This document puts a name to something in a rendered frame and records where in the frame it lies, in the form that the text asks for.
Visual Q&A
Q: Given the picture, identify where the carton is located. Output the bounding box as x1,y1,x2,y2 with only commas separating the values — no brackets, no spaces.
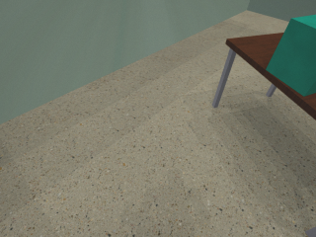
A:
266,15,316,97

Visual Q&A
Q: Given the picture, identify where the table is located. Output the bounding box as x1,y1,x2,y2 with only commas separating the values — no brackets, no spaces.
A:
212,33,316,237

